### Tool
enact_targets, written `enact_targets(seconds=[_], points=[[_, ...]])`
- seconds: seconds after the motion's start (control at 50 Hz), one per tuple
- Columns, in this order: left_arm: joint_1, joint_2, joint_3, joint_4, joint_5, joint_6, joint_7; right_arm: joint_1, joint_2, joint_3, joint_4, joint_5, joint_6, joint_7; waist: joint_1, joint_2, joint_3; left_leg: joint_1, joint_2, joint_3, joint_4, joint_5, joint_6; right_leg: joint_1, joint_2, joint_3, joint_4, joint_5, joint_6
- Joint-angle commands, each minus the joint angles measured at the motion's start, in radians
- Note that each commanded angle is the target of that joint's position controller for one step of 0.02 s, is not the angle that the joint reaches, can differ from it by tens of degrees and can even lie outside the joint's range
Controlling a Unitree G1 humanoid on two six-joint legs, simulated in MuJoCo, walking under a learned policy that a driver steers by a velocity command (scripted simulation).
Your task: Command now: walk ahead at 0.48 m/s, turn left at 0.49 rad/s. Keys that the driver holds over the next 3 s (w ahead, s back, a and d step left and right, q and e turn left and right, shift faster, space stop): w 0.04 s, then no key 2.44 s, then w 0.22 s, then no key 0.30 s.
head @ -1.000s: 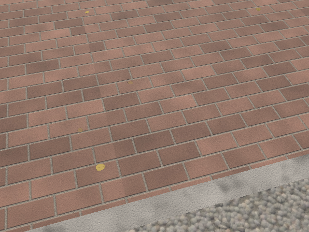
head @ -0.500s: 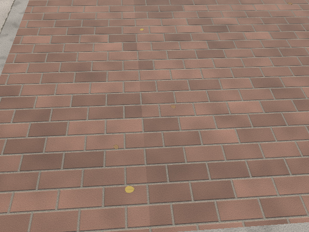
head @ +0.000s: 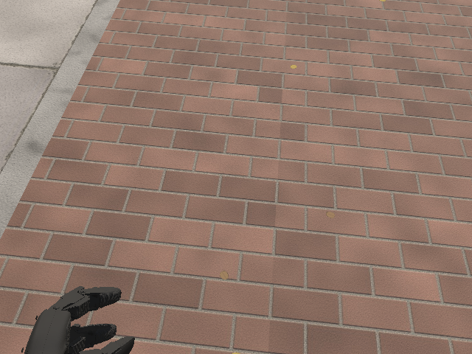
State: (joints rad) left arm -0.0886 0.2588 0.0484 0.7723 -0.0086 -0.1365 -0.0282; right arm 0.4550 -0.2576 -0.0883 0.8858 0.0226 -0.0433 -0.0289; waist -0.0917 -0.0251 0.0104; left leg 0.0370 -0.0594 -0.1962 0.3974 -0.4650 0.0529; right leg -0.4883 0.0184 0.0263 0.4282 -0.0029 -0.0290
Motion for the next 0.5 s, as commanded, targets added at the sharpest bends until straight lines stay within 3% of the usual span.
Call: enact_targets(seconds=[0.02,0.04,0.06,0.08,0.1,0.12,0.14,0.18,0.24,0.32,0.36,0.4,0.42,0.44,0.46,0.5], points=[[0.397,0.248,0.077,0.014,0.021,-0.009,0.018,-0.076,-0.077,-0.003,-0.110,-0.035,-0.009,0.004,0.237,0.019,-0.327,-0.319,0.075,-0.018,0.520,0.470,0.032,0.683,-0.234,0.234,0.068,-0.100,-0.121],[0.437,0.280,0.087,0.059,0.026,-0.001,0.006,0.112,0.011,0.018,-0.116,0.011,-0.023,0.012,0.128,-0.367,-0.424,-0.672,-0.038,0.017,0.825,-0.128,-0.022,0.939,-0.436,0.742,-0.089,-0.343,-0.275],[0.382,0.164,0.059,0.039,0.008,0.000,0.001,0.080,-0.098,0.001,-0.077,0.028,-0.024,0.006,0.152,-0.218,-0.296,-0.758,0.024,-0.022,0.926,-0.101,-0.025,0.843,-0.404,0.737,-0.142,-0.395,-0.241],[0.303,0.110,0.045,0.023,0.005,0.004,0.004,-0.034,-0.144,-0.010,-0.095,0.021,-0.023,0.005,0.160,-0.103,-0.153,-0.760,0.051,0.005,0.925,-0.018,-0.029,0.680,-0.364,0.534,-0.132,-0.210,-0.205],[0.242,0.100,0.036,0.016,0.017,0.007,0.001,-0.086,-0.138,-0.012,-0.102,0.007,-0.019,-0.002,0.129,-0.003,-0.090,-0.697,0.084,0.035,0.902,0.029,-0.038,0.526,-0.329,0.396,-0.126,0.050,-0.195],[0.216,0.086,0.032,0.023,0.026,0.009,-0.002,-0.116,-0.135,-0.018,-0.112,-0.011,-0.017,-0.005,0.108,0.011,-0.062,-0.654,0.102,0.045,0.854,0.035,-0.044,0.426,-0.302,0.304,-0.124,0.251,-0.198],[0.212,0.082,0.026,0.034,0.037,0.007,-0.004,-0.105,-0.118,-0.019,-0.117,-0.011,-0.009,-0.003,0.080,-0.015,-0.068,-0.591,0.124,0.052,0.809,0.034,-0.044,0.364,-0.280,0.233,-0.130,0.362,-0.194],[0.210,0.081,0.022,0.062,0.034,0.000,-0.005,-0.096,-0.062,-0.007,-0.125,-0.010,0.004,-0.003,0.056,-0.053,-0.071,-0.542,0.127,0.083,0.678,0.046,-0.056,0.306,-0.259,0.150,-0.152,0.493,-0.209],[0.186,0.142,0.035,0.081,0.022,0.014,0.012,-0.153,-0.031,0.015,-0.152,-0.021,0.014,0.002,0.051,-0.063,-0.103,-0.454,0.137,0.126,0.447,0.188,-0.073,0.261,-0.246,0.060,-0.175,0.540,-0.213],[0.226,0.166,0.036,0.111,0.006,0.046,0.021,-0.243,-0.070,0.016,-0.165,-0.018,0.023,0.012,0.086,-0.065,-0.114,-0.364,0.107,0.163,0.270,0.346,-0.071,0.281,-0.228,0.022,-0.167,0.382,-0.179],[0.230,0.167,0.032,0.123,-0.004,0.058,0.022,-0.269,-0.082,0.012,-0.172,-0.023,0.025,0.015,0.081,-0.061,-0.096,-0.322,0.093,0.174,0.167,0.375,-0.051,0.289,-0.229,0.032,-0.125,0.263,-0.156],[0.256,0.131,0.018,0.135,-0.009,0.064,0.023,-0.260,-0.106,0.002,-0.167,-0.036,0.024,0.013,0.067,-0.040,-0.087,-0.206,0.092,0.166,0.018,0.488,-0.013,0.257,-0.182,0.031,-0.048,0.081,-0.092],[0.296,0.092,0.003,0.137,0.015,0.061,0.023,-0.244,-0.164,-0.010,-0.174,-0.043,0.024,0.004,0.083,0.040,-0.125,-0.096,0.200,0.056,0.019,0.762,0.021,0.209,-0.125,-0.009,0.035,-0.060,-0.031],[0.402,0.051,-0.008,0.155,0.038,0.056,0.020,-0.269,-0.190,-0.008,-0.189,-0.048,0.035,-0.004,0.152,0.176,-0.164,-0.006,0.331,-0.066,0.056,0.916,0.116,0.115,-0.047,-0.065,0.117,-0.385,0.026],[0.393,0.037,-0.017,0.155,0.025,0.067,0.030,-0.275,-0.112,0.013,-0.174,-0.047,0.040,0.001,0.134,0.229,-0.194,-0.065,0.351,-0.108,0.025,0.743,0.176,0.144,-0.058,-0.043,0.125,-0.429,0.047],[0.321,0.082,-0.011,0.144,0.018,0.096,0.042,-0.349,-0.082,0.020,-0.174,-0.040,0.039,0.017,0.138,0.176,-0.133,-0.174,0.246,-0.045,0.002,0.459,0.104,0.194,-0.065,-0.041,0.073,-0.315,0.053]])
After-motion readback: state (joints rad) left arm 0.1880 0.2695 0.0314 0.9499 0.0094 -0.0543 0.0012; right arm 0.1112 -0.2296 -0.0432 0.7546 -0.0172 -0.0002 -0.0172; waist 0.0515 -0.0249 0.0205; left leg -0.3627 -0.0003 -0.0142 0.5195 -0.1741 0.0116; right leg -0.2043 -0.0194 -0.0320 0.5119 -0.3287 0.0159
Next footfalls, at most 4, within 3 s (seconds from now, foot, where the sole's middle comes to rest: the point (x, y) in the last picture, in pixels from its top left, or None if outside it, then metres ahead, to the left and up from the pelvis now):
0.42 left None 0.27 0.14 -0.76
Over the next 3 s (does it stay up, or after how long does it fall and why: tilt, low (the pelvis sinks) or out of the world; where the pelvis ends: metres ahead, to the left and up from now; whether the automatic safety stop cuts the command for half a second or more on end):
stays up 0.30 0.05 0.02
